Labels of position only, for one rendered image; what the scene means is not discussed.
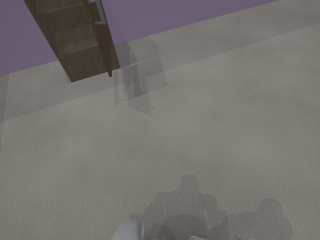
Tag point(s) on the robot left thigh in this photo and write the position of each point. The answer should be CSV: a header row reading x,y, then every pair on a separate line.
x,y
129,230

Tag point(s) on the handle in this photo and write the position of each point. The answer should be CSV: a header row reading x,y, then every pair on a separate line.
x,y
99,10

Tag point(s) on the cupboard door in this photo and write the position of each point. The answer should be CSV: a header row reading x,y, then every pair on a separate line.
x,y
101,34

